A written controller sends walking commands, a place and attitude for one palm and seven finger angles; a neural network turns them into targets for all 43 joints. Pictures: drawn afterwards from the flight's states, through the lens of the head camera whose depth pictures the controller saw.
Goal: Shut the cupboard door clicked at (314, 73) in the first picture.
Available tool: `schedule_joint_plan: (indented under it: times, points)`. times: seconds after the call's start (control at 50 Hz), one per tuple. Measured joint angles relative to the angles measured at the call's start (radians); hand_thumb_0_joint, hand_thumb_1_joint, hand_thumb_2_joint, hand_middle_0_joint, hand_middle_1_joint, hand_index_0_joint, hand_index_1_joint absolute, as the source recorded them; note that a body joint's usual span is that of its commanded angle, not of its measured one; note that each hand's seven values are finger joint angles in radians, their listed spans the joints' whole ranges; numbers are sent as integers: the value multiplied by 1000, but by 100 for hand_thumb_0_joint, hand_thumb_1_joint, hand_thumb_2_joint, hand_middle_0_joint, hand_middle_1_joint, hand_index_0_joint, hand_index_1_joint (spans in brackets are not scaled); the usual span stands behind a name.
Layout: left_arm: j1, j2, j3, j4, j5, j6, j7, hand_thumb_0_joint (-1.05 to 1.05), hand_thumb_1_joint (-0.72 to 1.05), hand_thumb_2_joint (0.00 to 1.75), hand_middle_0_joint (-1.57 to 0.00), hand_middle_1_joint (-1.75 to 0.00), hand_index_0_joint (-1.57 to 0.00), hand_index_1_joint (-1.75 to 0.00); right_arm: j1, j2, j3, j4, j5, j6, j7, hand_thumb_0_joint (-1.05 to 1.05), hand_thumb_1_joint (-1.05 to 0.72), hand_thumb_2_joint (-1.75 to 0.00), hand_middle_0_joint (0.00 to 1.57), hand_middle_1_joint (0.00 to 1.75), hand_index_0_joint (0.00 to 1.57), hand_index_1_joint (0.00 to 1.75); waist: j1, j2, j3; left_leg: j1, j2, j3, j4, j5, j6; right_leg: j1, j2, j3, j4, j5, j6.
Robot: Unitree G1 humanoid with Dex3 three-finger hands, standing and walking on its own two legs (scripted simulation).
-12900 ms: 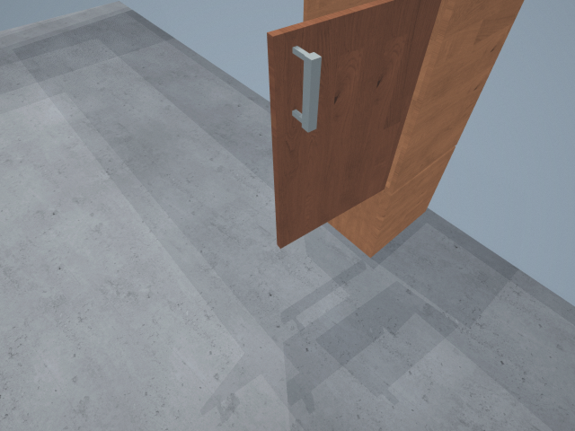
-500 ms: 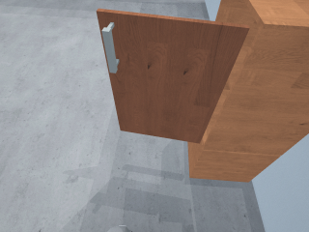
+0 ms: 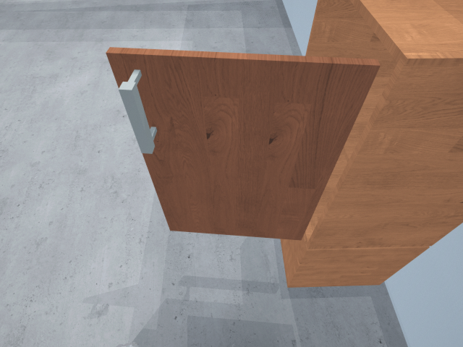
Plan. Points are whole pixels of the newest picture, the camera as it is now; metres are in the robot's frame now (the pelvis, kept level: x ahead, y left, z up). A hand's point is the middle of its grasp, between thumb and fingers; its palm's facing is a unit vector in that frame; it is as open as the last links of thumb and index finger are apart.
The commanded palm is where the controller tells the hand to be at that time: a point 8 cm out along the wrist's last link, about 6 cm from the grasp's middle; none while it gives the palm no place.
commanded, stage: come to a stop and stand still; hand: left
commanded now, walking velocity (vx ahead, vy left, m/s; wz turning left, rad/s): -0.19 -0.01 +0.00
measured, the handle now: (142, 113) +0.46 +0.17 +0.16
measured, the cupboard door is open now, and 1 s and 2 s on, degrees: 84 84 84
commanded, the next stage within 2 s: look again from close up in 0.92 s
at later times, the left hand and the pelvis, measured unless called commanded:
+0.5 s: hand out of the picture +0.03 +0.19 -0.17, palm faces -0.04 -0.97 -0.25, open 7.4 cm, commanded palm none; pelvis -0.02 +0.00 +0.00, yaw -2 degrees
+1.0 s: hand out of the picture -0.02 +0.15 -0.17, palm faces -0.04 -0.98 -0.22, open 7.4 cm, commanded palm none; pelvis -0.03 -0.03 +0.01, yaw -2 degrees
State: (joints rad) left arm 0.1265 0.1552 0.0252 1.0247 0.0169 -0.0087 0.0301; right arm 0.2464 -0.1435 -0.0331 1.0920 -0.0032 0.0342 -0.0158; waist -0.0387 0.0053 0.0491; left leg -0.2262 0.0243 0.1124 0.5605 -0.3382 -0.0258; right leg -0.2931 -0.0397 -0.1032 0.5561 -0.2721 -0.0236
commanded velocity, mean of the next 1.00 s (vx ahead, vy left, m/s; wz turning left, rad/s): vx -0.01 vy -0.02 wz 0.00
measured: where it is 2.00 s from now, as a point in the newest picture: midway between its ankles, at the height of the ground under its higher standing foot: outside the picture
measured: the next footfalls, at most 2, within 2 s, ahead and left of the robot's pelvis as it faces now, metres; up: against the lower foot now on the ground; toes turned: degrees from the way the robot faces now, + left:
right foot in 0.44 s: -0.03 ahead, -0.13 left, +0.00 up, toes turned -2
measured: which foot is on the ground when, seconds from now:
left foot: down 0.00-1.00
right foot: down 0.00-0.10, up 0.12-0.42, down 0.44-1.00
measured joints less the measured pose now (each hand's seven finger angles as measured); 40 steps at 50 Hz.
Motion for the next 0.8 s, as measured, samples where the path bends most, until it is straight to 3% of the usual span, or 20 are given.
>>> schedule_joint_plan:
  times: [0.06,0.12,0.18,0.24,0.36,0.44,0.46,0.56,0.8]
  points:
    - [-14,-2,9,-7,0,7,5,0,91,90,-20,-30,-20,-30,-7,-3,-7,-7,1,9,-5,0,-91,-90,20,30,20,30,6,-13,19,-3,0,-14,16,-19,1,5,2,0,4,-3,10]
    - [-8,10,17,-10,-5,27,5,0,91,90,-20,-30,-20,-30,-11,0,-9,-19,-5,7,-10,0,-91,-90,20,30,20,30,15,-47,20,16,-17,5,-20,2,71,-8,-9,20,37,-8,24]
    - [1,21,24,-12,-6,55,6,0,91,90,-20,-30,-20,-30,-7,3,-4,-43,-16,-5,-24,0,-91,-90,20,30,20,30,12,-44,17,14,-11,1,-42,16,80,-64,19,75,257,-180,31]
    - [6,32,34,-11,-5,64,4,0,91,90,-20,-30,-20,-30,-7,6,1,-53,-22,-14,-29,0,-91,-90,20,30,20,30,14,-38,22,11,-5,-12,-66,36,80,-72,32,100,356,-214,37]
    - [25,40,29,1,-4,65,-4,1,91,90,-20,-30,-20,-30,-22,-3,-4,-43,-23,-22,-27,0,-91,-90,20,30,21,30,19,-17,26,10,5,-15,-92,61,71,19,13,85,184,-184,42]
    - [54,45,19,4,1,42,2,1,91,90,-20,-30,-20,-30,-19,-13,-6,-37,-9,-19,-16,0,-91,-90,20,30,21,30,27,-18,13,-16,5,1,-42,42,52,117,-1,77,-59,5,39]
    - [69,44,13,0,3,30,11,0,91,90,-20,-30,-20,-30,-19,-18,-5,-47,-5,-15,-10,0,-91,-90,20,30,21,30,30,-17,6,-35,10,9,-10,26,46,120,1,84,-75,-38,46]
    - [114,23,-21,1,3,3,15,1,91,90,-20,-30,-20,-30,-15,-46,3,-89,-8,-28,7,0,-91,-90,20,30,20,30,4,22,-5,-38,28,1,22,18,33,99,18,83,-8,-89,41]
    - [147,15,-45,7,1,-4,2,1,91,90,-20,-30,-20,-30,-1,-47,31,-64,-14,-24,14,0,-92,-90,20,30,20,30,21,21,-39,5,32,-2,-60,77,8,115,27,79,-30,-63,12]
